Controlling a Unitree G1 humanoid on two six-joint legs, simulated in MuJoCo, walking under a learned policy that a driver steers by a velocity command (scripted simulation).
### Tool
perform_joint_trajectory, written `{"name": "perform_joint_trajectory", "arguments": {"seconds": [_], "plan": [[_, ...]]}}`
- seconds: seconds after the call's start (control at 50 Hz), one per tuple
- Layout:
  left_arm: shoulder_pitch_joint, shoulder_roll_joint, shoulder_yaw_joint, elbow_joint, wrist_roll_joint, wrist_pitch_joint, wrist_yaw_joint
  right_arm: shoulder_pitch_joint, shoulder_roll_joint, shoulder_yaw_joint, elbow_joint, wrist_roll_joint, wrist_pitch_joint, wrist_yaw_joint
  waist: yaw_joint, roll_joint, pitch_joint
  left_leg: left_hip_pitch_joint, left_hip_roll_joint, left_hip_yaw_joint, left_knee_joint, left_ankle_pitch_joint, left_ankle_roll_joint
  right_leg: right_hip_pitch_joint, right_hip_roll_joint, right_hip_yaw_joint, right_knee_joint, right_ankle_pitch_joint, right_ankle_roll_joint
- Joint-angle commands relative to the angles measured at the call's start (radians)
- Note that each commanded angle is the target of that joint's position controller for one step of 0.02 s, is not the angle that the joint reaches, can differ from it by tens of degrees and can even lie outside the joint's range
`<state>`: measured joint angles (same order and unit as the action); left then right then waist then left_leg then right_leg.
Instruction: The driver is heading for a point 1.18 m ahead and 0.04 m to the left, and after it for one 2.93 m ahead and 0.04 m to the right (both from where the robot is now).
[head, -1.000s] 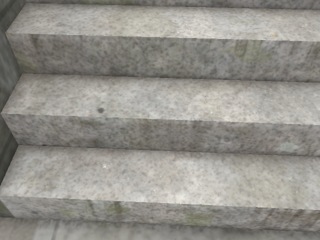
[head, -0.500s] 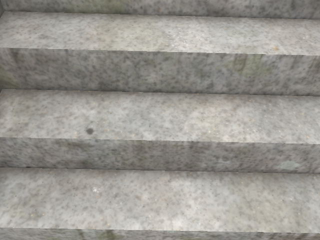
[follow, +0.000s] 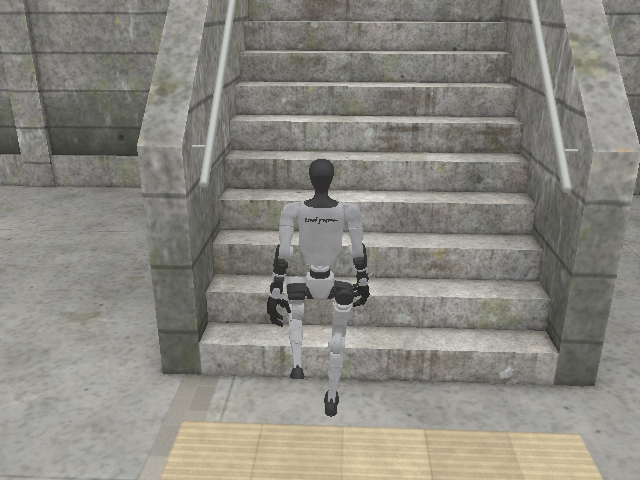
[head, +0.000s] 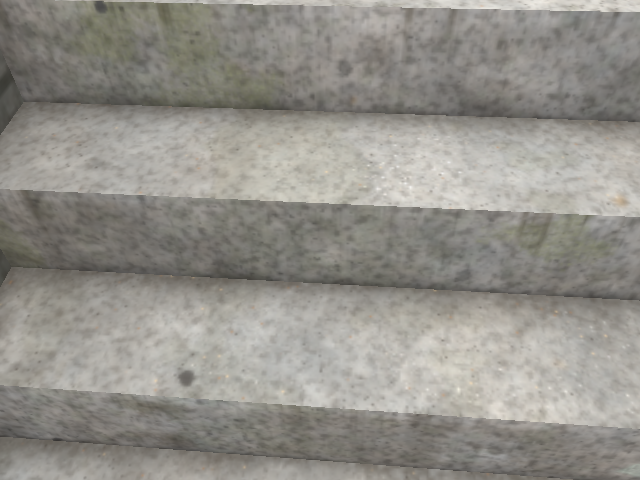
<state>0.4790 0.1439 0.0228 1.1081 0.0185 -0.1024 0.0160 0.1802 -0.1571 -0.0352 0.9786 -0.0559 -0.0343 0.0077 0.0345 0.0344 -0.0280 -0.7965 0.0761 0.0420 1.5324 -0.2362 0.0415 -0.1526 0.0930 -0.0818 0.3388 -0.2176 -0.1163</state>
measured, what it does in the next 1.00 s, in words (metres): climbs: left foot 0.20 m higher, then right foot 0.20 m higher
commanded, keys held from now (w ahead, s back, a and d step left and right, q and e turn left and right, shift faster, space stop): w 1.00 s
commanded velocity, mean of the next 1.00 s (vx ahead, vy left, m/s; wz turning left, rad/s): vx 0.50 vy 0.00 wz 0.00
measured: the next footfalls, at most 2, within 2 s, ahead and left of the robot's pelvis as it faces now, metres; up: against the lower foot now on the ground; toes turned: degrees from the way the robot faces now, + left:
left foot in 0.32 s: +0.37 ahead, +0.16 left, +0.20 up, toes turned +7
right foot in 0.84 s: +0.60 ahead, +0.02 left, +0.40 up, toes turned -6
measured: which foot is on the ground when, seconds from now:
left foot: up 0.00-0.30, down 0.32-0.86, up 0.88-1.00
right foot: down 0.00-0.32, up 0.34-0.82, down 0.84-1.00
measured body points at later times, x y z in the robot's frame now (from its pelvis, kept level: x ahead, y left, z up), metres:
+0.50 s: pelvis +0.27 +0.09 +0.13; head +0.29 +0.10 +0.58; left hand +0.40 +0.34 +0.01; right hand +0.33 -0.15 -0.02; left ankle +0.33 +0.16 -0.54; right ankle +0.19 -0.05 -0.33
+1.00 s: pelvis +0.52 +0.07 +0.32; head +0.50 +0.10 +0.77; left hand +0.57 +0.31 +0.16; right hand +0.60 -0.16 +0.21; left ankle +0.45 +0.20 -0.14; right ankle +0.56 +0.03 -0.34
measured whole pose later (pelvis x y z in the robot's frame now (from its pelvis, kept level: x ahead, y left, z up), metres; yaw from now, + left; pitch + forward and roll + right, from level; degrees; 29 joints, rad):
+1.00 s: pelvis +0.52 +0.07 +0.32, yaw +0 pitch +2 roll -3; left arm 0.25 0.20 0.04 1.05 0.04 -0.02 0.04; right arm 0.31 -0.14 -0.04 0.83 -0.04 -0.10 0.00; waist -0.03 -0.01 -0.09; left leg -0.80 -0.04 -0.10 1.96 -0.02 0.17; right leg -0.59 0.07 -0.20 1.01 -0.47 -0.14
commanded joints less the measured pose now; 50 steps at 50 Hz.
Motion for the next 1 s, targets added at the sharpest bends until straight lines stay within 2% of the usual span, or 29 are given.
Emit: {"name": "perform_joint_trajectory", "arguments": {"seconds": [0.02,0.1,0.16,0.22,0.24,0.26,0.28,0.3,0.32,0.34,0.36,0.38,0.44,0.48,0.52,0.56,0.62,0.68,0.7,0.76,0.8,0.82,0.84,0.86,0.88,0.9,0.92,0.96,1.0], "plan": [[0.131,0.112,0.013,0.005,0.004,-0.011,0.008,-0.095,0.007,0.006,-0.106,0.005,0.008,-0.022,0.002,-0.095,0.108,-0.45,0.001,-0.006,0.458,-0.109,0.004,0.122,-0.378,0.395,-0.154,-0.139,-0.23],[0.166,0.107,0.0,0.037,0.012,-0.021,0.021,-0.21,0.016,0.024,-0.217,-0.002,0.007,-0.024,0.012,-0.028,0.165,-0.703,0.019,-0.036,0.55,-0.217,0.021,0.189,-0.381,0.385,-0.149,-0.222,-0.176],[0.195,0.123,-0.006,0.07,0.013,-0.029,0.017,-0.415,0.074,0.064,-0.376,0.019,0.015,-0.044,0.06,-0.138,0.21,-0.913,0.009,-0.003,0.749,-0.413,0.053,0.26,-0.425,0.357,-0.2,-0.105,-0.148],[0.177,0.081,-0.032,0.105,-0.022,0.003,0.033,-0.559,0.088,0.112,-0.525,0.03,-0.003,-0.036,0.058,-0.086,0.256,-0.723,0.061,0.042,0.345,-0.447,0.081,0.084,-0.32,0.207,-0.34,-0.017,-0.069],[0.108,0.105,-0.033,0.059,-0.029,0.021,0.038,-0.467,0.081,0.121,-0.516,0.028,0.005,-0.019,0.02,-0.018,0.195,-0.386,0.039,0.149,0.086,-0.313,0.075,-0.056,-0.275,0.107,-0.427,0.26,-0.091],[0.101,0.097,-0.032,0.055,-0.06,0.02,0.045,-0.401,0.167,0.15,-0.504,0.059,0.015,-0.023,-0.01,-0.086,0.093,0.034,0.012,0.135,-0.053,-0.237,0.111,-0.195,-0.293,0.058,-0.473,0.56,-0.102],[0.024,0.162,-0.025,-0.015,-0.065,0.008,0.031,-0.231,0.094,0.119,-0.435,0.055,0.013,-0.018,-0.078,-0.048,-0.057,0.296,-0.066,0.177,-0.121,-0.168,0.113,-0.164,-0.294,0.015,-0.271,1.247,-0.105],[0.007,0.255,0.0,-0.021,-0.077,-0.014,0.015,0.078,-0.004,0.071,-0.34,0.058,0.016,-0.032,-0.221,-0.197,-0.285,0.498,-0.119,0.179,-0.124,-0.102,0.129,-0.029,-0.357,0.042,0.0,1.82,-0.098],[-0.007,0.349,0.04,-0.022,-0.115,-0.03,-0.006,0.227,-0.099,0.031,-0.294,0.033,0.008,-0.036,-0.307,-0.224,-0.42,0.606,-0.14,0.082,-0.35,-0.128,0.146,0.093,-0.345,0.048,0.304,1.927,-0.067],[-0.001,0.303,0.048,-0.055,-0.113,-0.051,-0.042,0.304,-0.2,-0.009,-0.238,-0.008,0.01,-0.051,-0.294,-0.066,-0.457,0.754,0.05,-0.39,-0.666,-0.099,0.219,-0.105,-0.223,0.099,0.669,1.466,0.005],[0.01,0.178,0.043,-0.092,-0.064,-0.06,-0.076,0.327,-0.339,-0.052,-0.169,-0.001,0.031,-0.065,-0.231,0.289,-0.49,0.843,0.279,-0.917,-1.084,0.295,0.285,-0.315,0.077,0.173,1.195,0.138,0.053],[-0.001,0.12,0.043,-0.122,-0.004,-0.054,-0.084,0.187,-0.302,-0.059,-0.181,0.043,0.039,-0.056,-0.153,0.164,-0.513,0.756,0.286,-1.037,-1.152,0.042,0.238,-0.418,0.039,0.357,1.569,0.132,0.036],[-0.242,-0.028,0.001,-0.301,0.046,0.006,-0.037,0.04,-0.005,0.009,-0.004,0.036,0.01,-0.028,-0.006,-0.097,-0.001,0.328,0.175,-0.577,-1.024,-0.404,0.157,-0.731,-0.056,0.227,1.674,0.244,-0.012],[-0.217,-0.078,-0.025,-0.335,0.023,0.031,-0.008,0.062,0.066,0.028,0.068,0.016,-0.033,-0.01,0.043,-0.003,0.041,0.305,0.137,-0.378,-1.07,-0.186,0.121,-0.837,-0.021,0.248,1.838,0.176,-0.034],[-0.241,-0.107,-0.043,-0.359,0.031,0.037,0.002,0.165,0.031,0.017,0.137,0.027,-0.079,0.006,0.045,-0.023,0.073,0.388,0.117,-0.227,-1.114,0.007,0.093,-1.004,-0.035,0.267,1.85,0.142,-0.07],[-0.327,-0.091,-0.056,-0.388,-0.003,0.042,0.004,0.143,0.045,0.041,0.137,0.033,-0.101,0.02,0.051,-0.044,0.098,0.307,0.079,-0.068,-1.185,0.128,0.03,-0.974,-0.02,0.199,1.667,0.186,-0.057],[-0.432,-0.136,-0.076,-0.429,-0.025,0.048,0.037,0.285,-0.021,0.04,0.171,0.036,-0.122,0.024,0.011,0.009,0.096,0.52,0.157,-0.126,-1.265,0.104,0.07,-1.308,-0.01,0.181,2.117,0.02,-0.067],[-0.639,-0.117,-0.102,-0.522,-0.011,0.056,0.028,0.33,-0.019,0.049,0.189,0.052,-0.117,0.016,-0.019,-0.073,0.129,0.422,0.065,0.001,-1.348,0.104,-0.019,-1.206,-0.037,0.04,1.747,0.053,-0.041],[-0.694,-0.101,-0.099,-0.552,-0.002,0.067,0.018,0.37,-0.022,0.047,0.197,0.061,-0.109,0.002,-0.049,-0.009,0.104,0.436,0.059,-0.003,-1.399,0.22,0.008,-1.138,-0.056,-0.065,1.645,0.043,-0.033],[-0.659,-0.146,-0.124,-0.539,-0.028,0.1,0.005,0.487,-0.066,0.024,0.216,0.075,-0.073,-0.072,-0.07,0.149,-0.031,0.713,0.092,0.042,-1.522,0.606,0.135,-0.912,-0.138,-0.148,1.31,-0.142,-0.051],[-0.488,-0.08,-0.11,-0.439,-0.061,0.093,0.015,0.437,-0.112,0.026,0.137,0.106,-0.095,-0.081,0.013,0.152,-0.216,0.707,0.159,0.078,-1.3,1.783,0.183,-0.445,-0.014,-0.235,1.055,-0.242,-0.076],[-0.325,-0.037,-0.089,-0.393,-0.053,0.098,0.018,0.433,-0.176,0.008,0.129,0.104,-0.111,-0.069,0.085,0.211,-0.319,0.849,0.212,0.057,-1.107,1.965,0.198,-0.374,0.007,-0.185,0.948,-0.32,-0.093],[-0.204,0.021,-0.066,-0.356,-0.029,0.093,0.008,0.392,-0.231,-0.013,0.091,0.124,-0.124,-0.045,0.135,0.241,-0.394,0.876,0.219,0.053,-0.911,1.915,0.204,-0.225,0.016,-0.112,0.775,-0.338,-0.102],[-0.097,0.098,-0.027,-0.306,0.004,0.094,0.009,0.373,-0.21,-0.022,0.046,0.108,-0.138,-0.017,0.156,0.139,-0.436,0.624,0.162,0.008,-0.642,1.662,0.177,-0.036,-0.118,0.235,0.654,-0.448,-0.159],[-0.032,0.176,0.012,-0.234,0.025,0.131,0.034,0.305,-0.169,-0.031,-0.004,0.08,-0.142,0.032,0.166,-0.136,-0.39,0.315,-0.042,-0.004,-0.323,0.839,0.154,0.005,-0.282,0.817,0.166,-0.859,-0.251],[-0.163,0.209,0.051,-0.23,0.008,0.141,0.041,0.17,-0.112,-0.049,-0.074,0.016,-0.123,0.047,0.137,-0.223,-0.279,0.072,-0.162,-0.108,0.262,0.217,0.104,-0.096,-0.361,1.161,-0.146,-1.031,-0.274],[-0.291,0.143,0.038,-0.22,0.001,0.116,0.027,0.101,0.01,-0.02,-0.189,-0.025,-0.104,0.037,0.024,-0.106,-0.127,-0.089,-0.125,-0.191,0.557,0.191,0.094,-0.239,-0.375,1.041,-0.101,-0.959,-0.201],[-0.28,-0.004,0.009,-0.081,0.024,0.068,0.031,0.025,0.115,0.021,-0.288,-0.002,-0.077,-0.003,-0.07,0.032,0.135,-0.293,-0.106,-0.187,0.653,0.156,0.128,-0.443,-0.34,0.648,0.049,-0.644,-0.103],[-0.249,-0.089,-0.012,-0.005,0.026,0.021,0.005,0.134,0.159,0.049,-0.267,0.02,-0.063,-0.019,-0.143,0.043,0.139,-0.326,-0.113,-0.208,0.64,0.179,0.146,-0.453,-0.273,0.414,0.064,-0.382,-0.04]]}}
